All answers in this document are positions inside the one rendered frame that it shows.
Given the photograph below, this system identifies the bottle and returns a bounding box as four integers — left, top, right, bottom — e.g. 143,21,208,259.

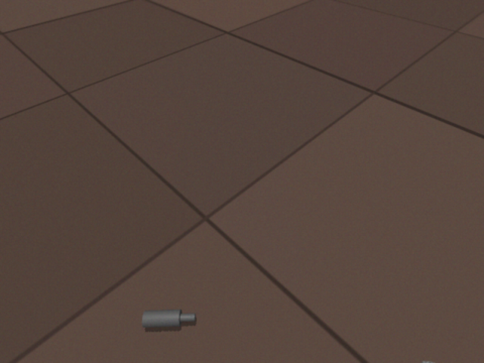
142,309,196,327

